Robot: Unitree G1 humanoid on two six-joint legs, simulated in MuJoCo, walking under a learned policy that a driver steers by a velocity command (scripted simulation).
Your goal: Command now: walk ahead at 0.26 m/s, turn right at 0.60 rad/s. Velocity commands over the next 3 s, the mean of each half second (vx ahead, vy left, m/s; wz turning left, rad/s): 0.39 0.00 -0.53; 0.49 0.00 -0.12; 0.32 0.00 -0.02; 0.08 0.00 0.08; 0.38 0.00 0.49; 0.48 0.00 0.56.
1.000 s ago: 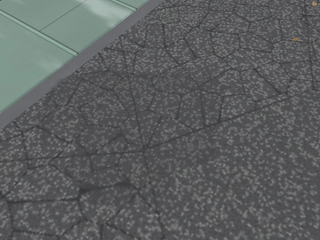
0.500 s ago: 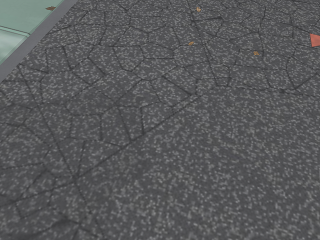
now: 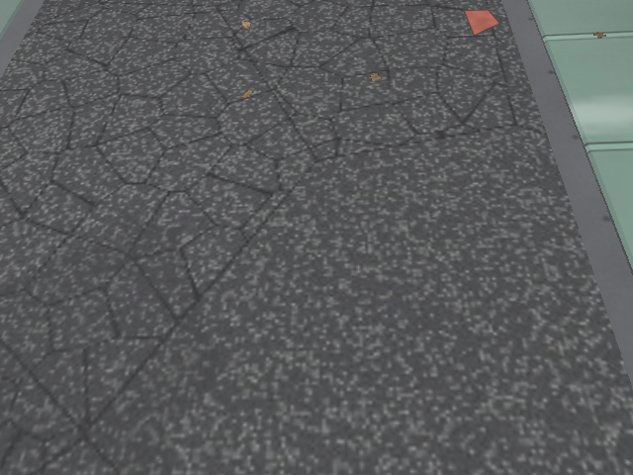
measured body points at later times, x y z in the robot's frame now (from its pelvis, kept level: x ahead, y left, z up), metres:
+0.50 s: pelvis +0.17 +0.01 +0.00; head +0.19 +0.02 +0.45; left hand +0.41 +0.21 -0.10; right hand +0.10 -0.26 -0.12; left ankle +0.12 +0.15 -0.75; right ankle +0.23 -0.18 -0.68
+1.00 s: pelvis +0.41 -0.12 +0.00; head +0.43 -0.14 +0.45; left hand +0.54 +0.13 -0.11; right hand +0.51 -0.43 -0.10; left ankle +0.62 -0.01 -0.68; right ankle +0.35 -0.19 -0.75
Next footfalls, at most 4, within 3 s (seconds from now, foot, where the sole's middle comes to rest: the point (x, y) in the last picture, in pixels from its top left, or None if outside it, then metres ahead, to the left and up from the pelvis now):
0.22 left None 0.15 0.14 -0.78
0.68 right None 0.39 -0.21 -0.78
1.20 left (390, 348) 0.76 -0.08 -0.78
1.60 right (498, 363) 0.71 -0.32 -0.78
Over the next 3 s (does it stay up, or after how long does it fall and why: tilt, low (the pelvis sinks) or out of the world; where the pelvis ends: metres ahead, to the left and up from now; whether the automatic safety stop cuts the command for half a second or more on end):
stays up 1.18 -0.12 0.00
